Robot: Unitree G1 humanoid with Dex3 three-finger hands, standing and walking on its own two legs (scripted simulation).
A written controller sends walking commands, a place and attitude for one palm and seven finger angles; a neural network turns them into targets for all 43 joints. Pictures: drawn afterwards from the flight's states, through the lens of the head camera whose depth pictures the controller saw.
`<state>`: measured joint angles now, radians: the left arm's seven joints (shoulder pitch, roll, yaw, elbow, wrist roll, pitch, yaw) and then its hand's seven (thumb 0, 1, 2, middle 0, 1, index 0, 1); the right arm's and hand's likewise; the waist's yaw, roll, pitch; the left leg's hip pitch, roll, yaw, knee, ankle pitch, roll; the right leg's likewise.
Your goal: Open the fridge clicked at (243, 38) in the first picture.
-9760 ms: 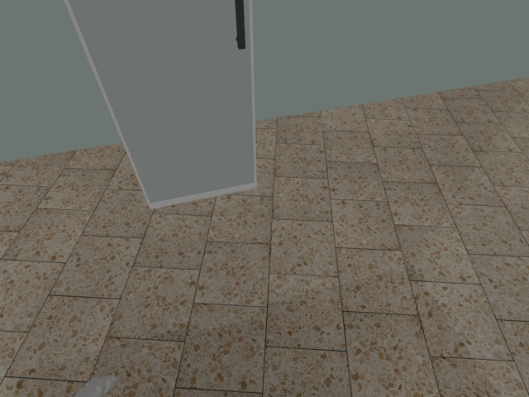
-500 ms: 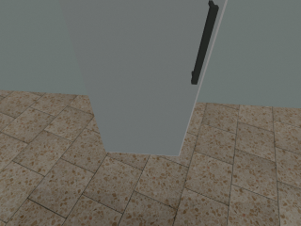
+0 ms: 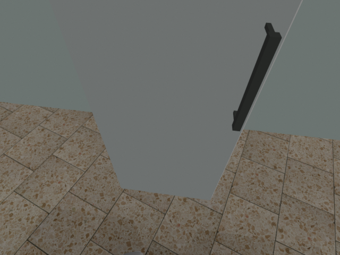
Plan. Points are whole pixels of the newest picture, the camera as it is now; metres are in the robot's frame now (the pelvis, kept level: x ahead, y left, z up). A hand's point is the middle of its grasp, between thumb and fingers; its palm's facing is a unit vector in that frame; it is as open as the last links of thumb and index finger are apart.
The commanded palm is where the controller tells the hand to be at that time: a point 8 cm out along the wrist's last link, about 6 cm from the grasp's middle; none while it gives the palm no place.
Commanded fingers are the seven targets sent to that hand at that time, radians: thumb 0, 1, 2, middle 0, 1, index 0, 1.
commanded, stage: come to a stop and stand still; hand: right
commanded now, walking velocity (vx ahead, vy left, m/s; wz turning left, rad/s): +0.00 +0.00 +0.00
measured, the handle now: (250, 85) +0.48 -0.15 +0.16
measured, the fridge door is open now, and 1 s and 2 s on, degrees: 0 0 0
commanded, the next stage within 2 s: look again from close up in 1.72 s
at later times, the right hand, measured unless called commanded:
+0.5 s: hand out of the picture +0.08 -0.22 -0.20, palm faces +0.10 +0.97 -0.20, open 7.3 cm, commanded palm none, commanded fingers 0.00 -0.90 -0.90 0.20 0.30 0.20 0.30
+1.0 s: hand out of the picture -0.02 -0.18 -0.17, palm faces +0.04 +0.98 -0.20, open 7.4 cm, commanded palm none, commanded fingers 0.00 -0.90 -0.90 0.20 0.30 0.20 0.30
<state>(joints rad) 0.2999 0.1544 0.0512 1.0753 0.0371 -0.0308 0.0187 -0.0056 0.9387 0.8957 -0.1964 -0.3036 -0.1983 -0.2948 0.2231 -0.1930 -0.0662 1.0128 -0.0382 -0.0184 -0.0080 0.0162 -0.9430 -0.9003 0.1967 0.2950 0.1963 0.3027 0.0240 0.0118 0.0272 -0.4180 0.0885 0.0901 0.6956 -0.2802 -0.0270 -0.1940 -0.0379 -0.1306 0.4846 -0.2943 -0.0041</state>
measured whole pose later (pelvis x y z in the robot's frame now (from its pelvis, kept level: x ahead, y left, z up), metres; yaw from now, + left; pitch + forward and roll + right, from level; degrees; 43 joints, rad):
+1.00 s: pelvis -0.02 +0.00 +0.01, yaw +0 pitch +0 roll -1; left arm 0.32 0.18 0.06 1.09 0.03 0.06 0.01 0.01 0.92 0.90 -0.20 -0.30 -0.20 -0.29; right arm 0.34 -0.15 -0.03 1.06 -0.03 0.03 -0.02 0.00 -0.91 -0.90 0.20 0.30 0.20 0.30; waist 0.01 0.01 -0.03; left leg -0.11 0.03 0.07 0.40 -0.30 0.02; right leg -0.39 -0.01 -0.11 0.56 -0.30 0.01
